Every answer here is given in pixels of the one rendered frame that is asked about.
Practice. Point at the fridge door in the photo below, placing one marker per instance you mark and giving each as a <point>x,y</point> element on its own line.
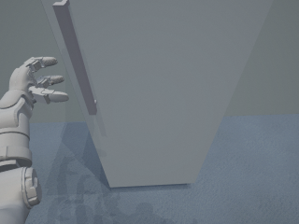
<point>162,73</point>

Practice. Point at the robot left hand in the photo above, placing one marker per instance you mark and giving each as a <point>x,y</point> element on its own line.
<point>23,79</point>

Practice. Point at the robot left forearm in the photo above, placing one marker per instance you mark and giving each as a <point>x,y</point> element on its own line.
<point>15,112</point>

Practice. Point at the robot left upper arm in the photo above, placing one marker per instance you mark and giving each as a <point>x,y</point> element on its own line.
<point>20,191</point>

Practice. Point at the handle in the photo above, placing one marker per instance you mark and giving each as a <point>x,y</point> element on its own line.
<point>67,28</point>

